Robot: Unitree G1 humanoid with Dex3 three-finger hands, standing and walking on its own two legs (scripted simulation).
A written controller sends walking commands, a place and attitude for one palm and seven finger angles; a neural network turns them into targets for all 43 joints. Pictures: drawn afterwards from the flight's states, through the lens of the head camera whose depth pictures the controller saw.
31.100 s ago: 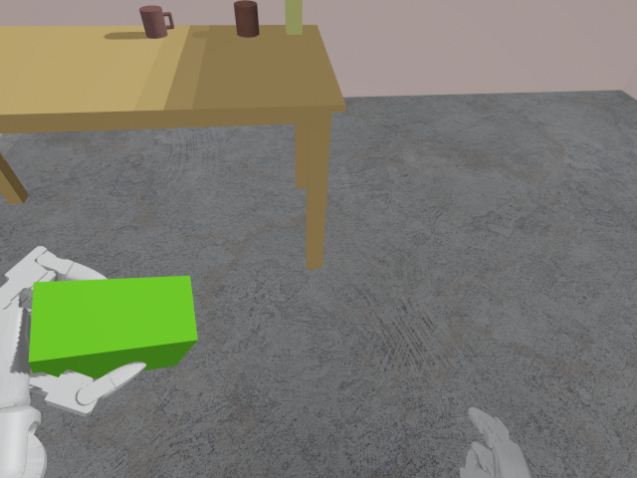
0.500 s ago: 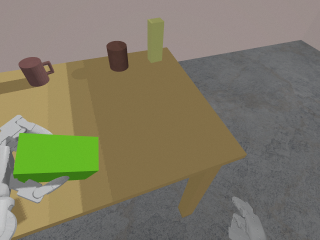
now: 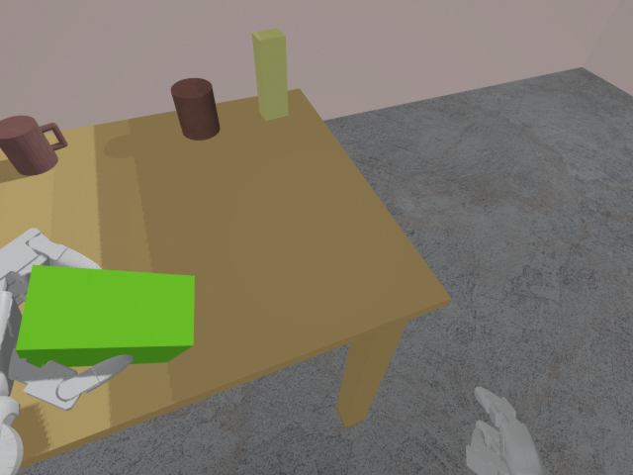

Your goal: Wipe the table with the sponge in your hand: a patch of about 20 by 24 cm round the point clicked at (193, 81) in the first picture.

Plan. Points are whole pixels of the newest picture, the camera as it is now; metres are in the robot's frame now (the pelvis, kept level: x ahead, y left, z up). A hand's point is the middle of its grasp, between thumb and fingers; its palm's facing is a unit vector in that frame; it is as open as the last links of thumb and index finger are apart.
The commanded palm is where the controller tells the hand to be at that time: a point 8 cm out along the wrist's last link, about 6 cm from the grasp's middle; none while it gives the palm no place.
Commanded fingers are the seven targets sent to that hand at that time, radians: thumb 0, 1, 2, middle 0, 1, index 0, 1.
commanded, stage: shuffle to correct the standing spot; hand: left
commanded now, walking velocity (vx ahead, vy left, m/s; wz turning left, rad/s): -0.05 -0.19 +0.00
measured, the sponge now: (135, 321) +0.23 +0.20 +0.14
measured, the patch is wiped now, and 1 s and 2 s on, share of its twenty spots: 0.00 0.00 0.00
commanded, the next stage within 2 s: come to a stop and stand still in 0.06 s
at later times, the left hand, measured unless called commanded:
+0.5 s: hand (37, 303) +0.22 +0.27 +0.17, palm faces +0.32 -0.82 -0.47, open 10.5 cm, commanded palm +0.14 +0.30 +0.18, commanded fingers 0.00 0.10 1.30 -1.20 -1.60 -1.20 -1.60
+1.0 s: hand out of the picture +0.21 +0.33 +0.16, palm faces +0.37 -0.84 -0.39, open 10.5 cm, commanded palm +0.14 +0.37 +0.18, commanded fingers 0.00 0.10 1.30 -1.20 -1.60 -1.20 -1.60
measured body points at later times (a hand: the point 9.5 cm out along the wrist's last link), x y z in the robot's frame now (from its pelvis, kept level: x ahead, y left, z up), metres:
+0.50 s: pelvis -0.03 +0.03 +0.00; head +0.01 +0.02 +0.45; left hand +0.20 +0.31 +0.20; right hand +0.15 -0.22 -0.08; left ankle +0.03 +0.15 -0.73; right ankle -0.02 -0.06 -0.73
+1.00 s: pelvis -0.02 +0.09 +0.00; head +0.00 +0.11 +0.45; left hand +0.18 +0.38 +0.18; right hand +0.17 -0.11 -0.07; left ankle +0.03 +0.15 -0.73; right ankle -0.02 -0.06 -0.73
